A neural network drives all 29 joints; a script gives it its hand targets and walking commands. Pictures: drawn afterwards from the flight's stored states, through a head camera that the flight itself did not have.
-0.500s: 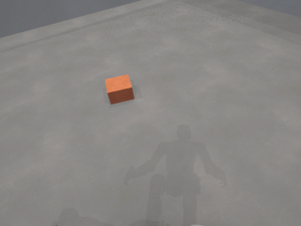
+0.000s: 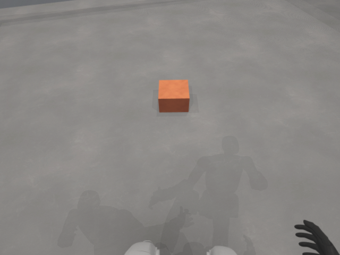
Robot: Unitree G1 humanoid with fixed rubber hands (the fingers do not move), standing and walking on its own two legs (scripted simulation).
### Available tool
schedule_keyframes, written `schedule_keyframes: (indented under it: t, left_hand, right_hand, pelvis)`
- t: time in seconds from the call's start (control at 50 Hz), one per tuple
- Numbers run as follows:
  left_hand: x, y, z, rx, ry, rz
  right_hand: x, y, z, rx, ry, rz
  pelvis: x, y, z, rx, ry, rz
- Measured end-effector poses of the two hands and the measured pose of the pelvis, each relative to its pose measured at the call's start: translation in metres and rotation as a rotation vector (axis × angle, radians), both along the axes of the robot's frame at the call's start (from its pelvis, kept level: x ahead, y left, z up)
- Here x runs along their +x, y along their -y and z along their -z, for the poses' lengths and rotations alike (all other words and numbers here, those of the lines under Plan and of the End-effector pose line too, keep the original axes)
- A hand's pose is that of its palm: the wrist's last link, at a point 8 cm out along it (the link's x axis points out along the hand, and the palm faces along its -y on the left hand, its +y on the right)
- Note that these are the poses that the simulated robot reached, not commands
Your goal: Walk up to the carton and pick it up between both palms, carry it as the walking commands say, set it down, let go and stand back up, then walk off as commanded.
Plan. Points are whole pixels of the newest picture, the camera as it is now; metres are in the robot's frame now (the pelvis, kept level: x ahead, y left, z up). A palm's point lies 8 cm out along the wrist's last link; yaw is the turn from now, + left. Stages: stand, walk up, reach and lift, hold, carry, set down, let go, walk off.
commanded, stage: walk up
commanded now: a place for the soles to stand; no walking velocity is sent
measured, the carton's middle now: (173, 95) +1.33 +0.07 -0.67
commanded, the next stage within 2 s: none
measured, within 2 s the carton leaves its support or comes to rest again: neither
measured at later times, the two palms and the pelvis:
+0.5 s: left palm (59, 210) +0.23 +0.34 -0.10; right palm (290, 183) +0.33 -0.30 -0.09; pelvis +0.20 +0.01 +0.00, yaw +2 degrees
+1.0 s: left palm (86, 139) +0.46 +0.34 -0.10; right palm (283, 146) +0.46 -0.32 -0.10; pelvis +0.39 +0.00 -0.01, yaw +2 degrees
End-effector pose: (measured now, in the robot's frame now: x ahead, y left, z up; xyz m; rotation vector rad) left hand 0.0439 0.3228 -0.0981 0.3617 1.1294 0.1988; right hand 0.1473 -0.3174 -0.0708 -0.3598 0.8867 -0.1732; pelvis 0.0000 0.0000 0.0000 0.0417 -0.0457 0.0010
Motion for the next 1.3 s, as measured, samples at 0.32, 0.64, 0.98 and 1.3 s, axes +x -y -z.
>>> schedule_keyframes:
  t: [0.32, 0.64, 0.98, 1.3]
  left_hand:
    - [0.09, -0.013, -0.01, 0.049, -0.024, -0.1]
    - [0.301, 0.007, -0.007, -0.017, 0.03, 0.079]
    - [0.413, -0.014, -0.002, 0.036, 0.082, 0.012]
    - [0.56, 0.028, -0.002, 0.012, 0.121, 0.068]
  right_hand:
    - [0.109, -0.007, 0.026, 0.011, -0.151, -0.049]
    - [0.181, 0.004, 0.013, 0.0, -0.14, 0.08]
    - [0.308, 0.008, 0.03, -0.03, -0.191, 0.028]
    - [0.382, 0.037, 0.044, -0.024, -0.284, 0.114]
  pelvis:
    - [0.134, 0.0, 0.0, -0.071, -0.004, -0.066]
    - [0.257, 0.0, -0.007, -0.002, -0.007, 0.019]
    - [0.381, -0.002, 0.01, -0.055, -0.001, -0.039]
    - [0.493, 0.024, 0.013, -0.063, -0.008, -0.018]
